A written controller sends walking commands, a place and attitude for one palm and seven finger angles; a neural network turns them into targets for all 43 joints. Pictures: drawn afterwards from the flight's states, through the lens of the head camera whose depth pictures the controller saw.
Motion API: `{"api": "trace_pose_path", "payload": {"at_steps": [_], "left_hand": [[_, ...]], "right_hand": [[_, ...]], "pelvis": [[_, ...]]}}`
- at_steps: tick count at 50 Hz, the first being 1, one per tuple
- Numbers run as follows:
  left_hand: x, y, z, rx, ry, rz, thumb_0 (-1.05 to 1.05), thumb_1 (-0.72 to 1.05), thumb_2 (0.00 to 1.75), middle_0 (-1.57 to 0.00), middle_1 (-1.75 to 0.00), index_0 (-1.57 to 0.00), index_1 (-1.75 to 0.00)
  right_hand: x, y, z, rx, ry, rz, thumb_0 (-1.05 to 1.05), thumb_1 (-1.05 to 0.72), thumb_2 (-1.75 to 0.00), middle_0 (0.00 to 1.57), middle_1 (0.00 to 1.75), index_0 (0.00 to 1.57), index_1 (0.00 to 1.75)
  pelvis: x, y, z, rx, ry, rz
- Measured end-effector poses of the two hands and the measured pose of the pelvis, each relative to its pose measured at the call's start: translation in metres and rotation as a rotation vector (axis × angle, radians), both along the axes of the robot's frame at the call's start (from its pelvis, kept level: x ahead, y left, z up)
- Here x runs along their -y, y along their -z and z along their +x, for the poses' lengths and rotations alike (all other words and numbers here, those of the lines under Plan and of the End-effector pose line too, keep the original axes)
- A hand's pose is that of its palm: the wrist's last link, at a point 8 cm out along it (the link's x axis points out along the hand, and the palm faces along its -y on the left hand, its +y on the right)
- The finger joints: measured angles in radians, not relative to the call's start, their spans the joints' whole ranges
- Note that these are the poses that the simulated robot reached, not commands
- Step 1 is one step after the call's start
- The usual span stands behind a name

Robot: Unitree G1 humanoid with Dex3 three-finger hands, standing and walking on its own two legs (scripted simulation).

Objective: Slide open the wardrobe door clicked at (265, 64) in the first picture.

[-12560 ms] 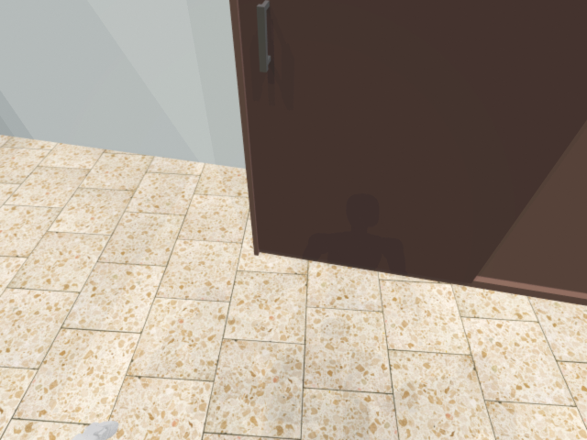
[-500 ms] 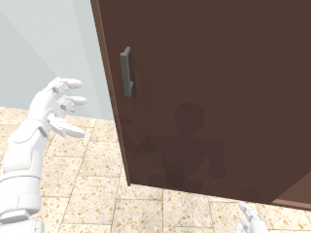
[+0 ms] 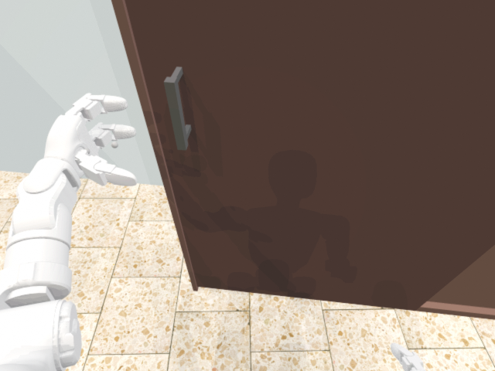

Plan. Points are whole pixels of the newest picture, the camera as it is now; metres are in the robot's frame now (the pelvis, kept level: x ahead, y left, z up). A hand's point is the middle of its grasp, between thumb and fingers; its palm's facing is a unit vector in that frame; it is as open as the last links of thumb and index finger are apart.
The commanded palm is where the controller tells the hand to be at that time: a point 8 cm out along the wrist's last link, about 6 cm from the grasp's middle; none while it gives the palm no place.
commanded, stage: move the hooked fingers beside the handle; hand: left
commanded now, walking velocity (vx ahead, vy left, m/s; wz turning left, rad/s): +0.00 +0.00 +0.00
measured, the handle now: (180, 110) +0.53 +0.15 +0.16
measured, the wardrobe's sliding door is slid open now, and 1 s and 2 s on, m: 0.00 0.00 0.00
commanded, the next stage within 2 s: feel for the door with the fingertips in 1.64 s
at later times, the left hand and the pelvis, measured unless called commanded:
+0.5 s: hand (137, 121) +0.47 +0.21 +0.17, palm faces -0.01 -1.00 -0.01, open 14.0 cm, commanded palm +0.45 +0.26 +0.16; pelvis -0.01 +0.01 -0.01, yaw -1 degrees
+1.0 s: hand (131, 120) +0.46 +0.22 +0.17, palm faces -0.04 -1.00 +0.00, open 14.0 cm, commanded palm +0.45 +0.27 +0.16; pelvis +0.01 +0.02 -0.01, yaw -1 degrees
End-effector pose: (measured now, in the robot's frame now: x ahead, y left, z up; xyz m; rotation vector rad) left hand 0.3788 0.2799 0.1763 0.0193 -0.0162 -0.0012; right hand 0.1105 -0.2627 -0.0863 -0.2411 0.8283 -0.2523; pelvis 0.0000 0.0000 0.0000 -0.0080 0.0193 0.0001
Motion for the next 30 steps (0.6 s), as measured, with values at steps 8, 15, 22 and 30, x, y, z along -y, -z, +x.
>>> {"api": "trace_pose_path", "payload": {"at_steps": [8, 15, 22, 30], "left_hand": [[0.005, 0.009, 0.028, -0.085, -0.004, -0.018, -0.01, -0.50, 0.30, -0.30, -1.20, -0.30, -1.20], [0.011, 0.001, 0.047, -0.013, 0.013, -0.002, -0.01, -0.50, 0.30, -0.29, -1.20, -0.30, -1.20], [0.012, 0.004, 0.068, -0.067, 0.015, -0.021, -0.01, -0.50, 0.30, -0.30, -1.20, -0.30, -1.20], [0.016, 0.007, 0.080, -0.016, 0.028, -0.010, -0.01, -0.50, 0.30, -0.29, -1.20, -0.30, -1.20]], "right_hand": [[0.008, 0.009, -0.029, -0.075, 0.046, -0.003, 0.01, -0.90, -0.90, 0.20, 0.30, 0.20, 0.30], [0.011, 0.013, -0.060, -0.151, 0.083, -0.011, 0.01, -0.90, -0.90, 0.20, 0.30, 0.20, 0.30], [0.009, 0.017, -0.085, -0.213, 0.119, -0.010, 0.01, -0.90, -0.90, 0.20, 0.30, 0.21, 0.30], [0.000, 0.019, -0.103, -0.263, 0.142, -0.001, 0.01, -0.90, -0.90, 0.20, 0.30, 0.21, 0.30]], "pelvis": [[0.001, 0.002, -0.005, -0.032, 0.001, 0.001], [0.000, 0.004, -0.006, -0.058, 0.008, -0.002], [-0.005, 0.005, -0.005, -0.086, 0.012, -0.005], [-0.012, 0.006, -0.002, -0.111, 0.026, -0.007]]}}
